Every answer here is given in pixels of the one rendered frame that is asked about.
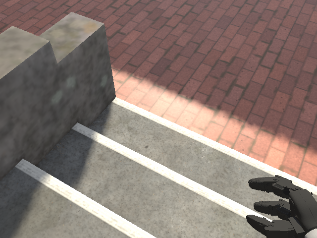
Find stairs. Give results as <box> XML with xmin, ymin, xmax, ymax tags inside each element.
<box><xmin>37</xmin><ymin>97</ymin><xmax>317</xmax><ymax>238</ymax></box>

